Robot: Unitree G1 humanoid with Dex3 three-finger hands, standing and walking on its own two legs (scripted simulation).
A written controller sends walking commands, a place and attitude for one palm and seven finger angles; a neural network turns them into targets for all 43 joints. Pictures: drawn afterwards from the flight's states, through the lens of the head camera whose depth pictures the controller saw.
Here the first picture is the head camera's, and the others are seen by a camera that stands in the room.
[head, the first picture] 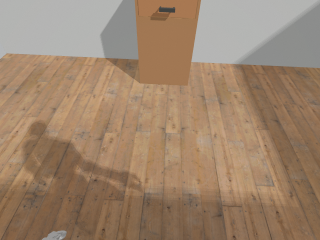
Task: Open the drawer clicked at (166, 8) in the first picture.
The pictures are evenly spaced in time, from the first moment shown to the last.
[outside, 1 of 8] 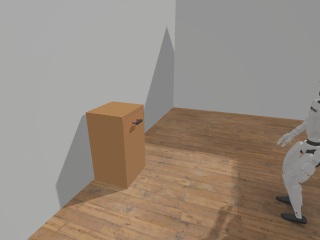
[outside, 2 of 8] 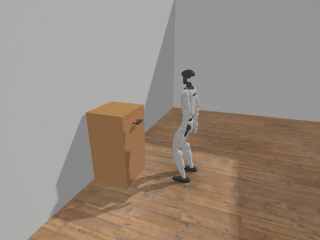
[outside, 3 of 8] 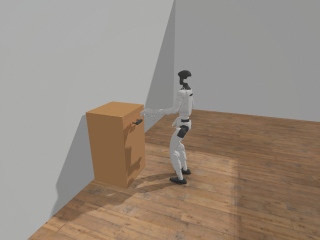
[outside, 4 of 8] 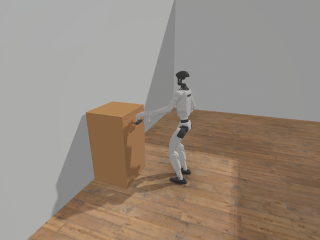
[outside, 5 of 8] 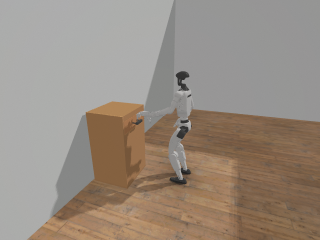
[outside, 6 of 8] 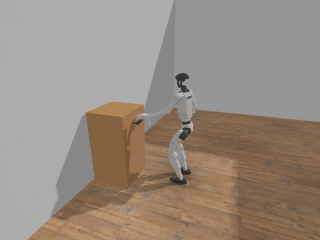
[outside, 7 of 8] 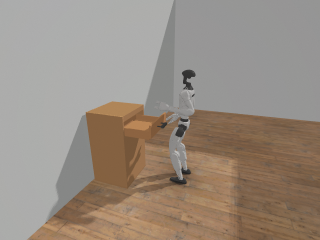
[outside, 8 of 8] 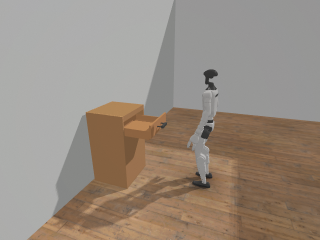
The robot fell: no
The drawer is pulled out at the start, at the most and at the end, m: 0.00 0.30 0.30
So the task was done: yes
